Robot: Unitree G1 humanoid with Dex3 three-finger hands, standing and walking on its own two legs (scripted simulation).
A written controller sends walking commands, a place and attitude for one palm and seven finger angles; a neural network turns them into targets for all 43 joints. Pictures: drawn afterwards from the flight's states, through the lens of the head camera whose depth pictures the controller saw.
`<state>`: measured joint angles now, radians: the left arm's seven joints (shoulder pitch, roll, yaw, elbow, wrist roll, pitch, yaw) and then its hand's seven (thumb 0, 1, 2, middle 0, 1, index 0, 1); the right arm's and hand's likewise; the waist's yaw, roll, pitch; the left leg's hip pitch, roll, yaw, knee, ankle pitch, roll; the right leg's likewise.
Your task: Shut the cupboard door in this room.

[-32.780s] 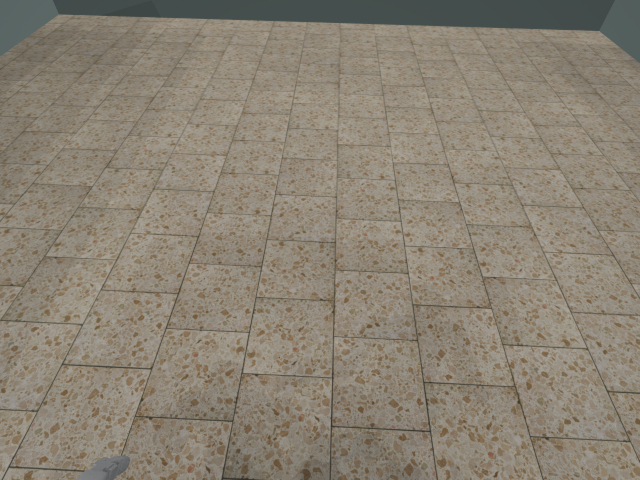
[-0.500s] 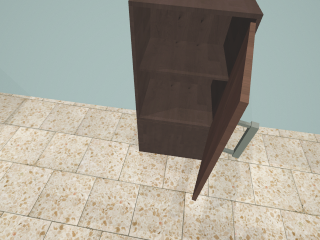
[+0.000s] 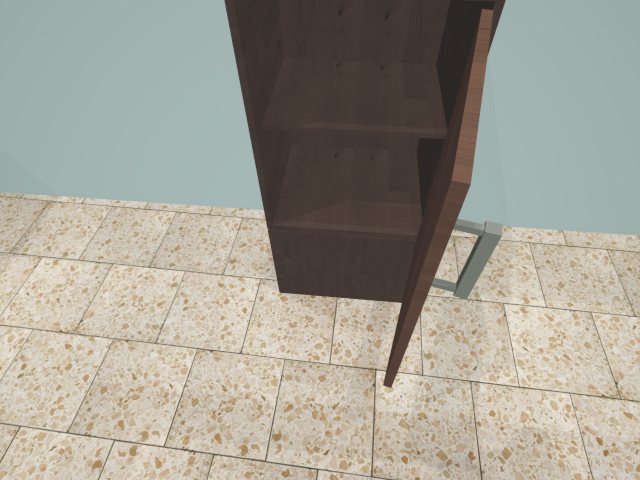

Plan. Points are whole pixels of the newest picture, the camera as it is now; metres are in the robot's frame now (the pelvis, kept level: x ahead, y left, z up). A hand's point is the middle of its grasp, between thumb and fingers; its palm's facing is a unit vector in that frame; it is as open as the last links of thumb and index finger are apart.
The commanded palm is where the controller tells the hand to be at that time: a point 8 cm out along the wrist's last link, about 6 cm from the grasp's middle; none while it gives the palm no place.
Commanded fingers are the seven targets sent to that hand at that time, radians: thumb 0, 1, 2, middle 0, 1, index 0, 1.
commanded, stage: stand and wait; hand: left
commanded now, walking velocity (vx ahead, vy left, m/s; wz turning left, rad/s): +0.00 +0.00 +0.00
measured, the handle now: (460, 260) +0.39 -0.16 +0.05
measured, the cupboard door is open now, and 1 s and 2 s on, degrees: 77 77 77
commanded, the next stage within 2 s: turn or walk to find it in 0.54 s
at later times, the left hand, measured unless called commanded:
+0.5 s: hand out of the picture +0.11 +0.27 -0.15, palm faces -0.03 -0.94 -0.34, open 7.4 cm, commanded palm none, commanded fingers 0.00 0.90 0.90 -0.20 -0.30 -0.20 -0.30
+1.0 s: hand out of the picture -0.01 +0.23 -0.17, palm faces +0.11 -0.96 -0.27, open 7.4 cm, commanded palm none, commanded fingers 0.00 0.90 0.90 -0.20 -0.30 -0.20 -0.30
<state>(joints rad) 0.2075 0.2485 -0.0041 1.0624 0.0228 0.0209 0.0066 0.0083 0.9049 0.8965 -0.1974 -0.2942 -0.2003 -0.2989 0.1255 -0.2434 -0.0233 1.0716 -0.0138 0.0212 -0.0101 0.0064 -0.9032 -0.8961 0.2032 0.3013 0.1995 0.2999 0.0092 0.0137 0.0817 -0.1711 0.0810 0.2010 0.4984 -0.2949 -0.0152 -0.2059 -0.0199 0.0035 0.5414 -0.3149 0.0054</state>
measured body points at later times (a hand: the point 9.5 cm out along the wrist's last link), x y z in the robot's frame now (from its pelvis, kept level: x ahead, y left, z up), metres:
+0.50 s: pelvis +0.00 +0.02 +0.01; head +0.00 +0.04 +0.46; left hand +0.11 +0.32 -0.12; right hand +0.06 -0.30 -0.11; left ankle -0.02 +0.12 -0.74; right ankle -0.01 -0.12 -0.74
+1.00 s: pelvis -0.01 +0.02 +0.00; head +0.03 +0.02 +0.45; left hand -0.01 +0.28 -0.15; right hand +0.09 -0.22 -0.15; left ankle -0.02 +0.13 -0.74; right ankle -0.01 -0.12 -0.74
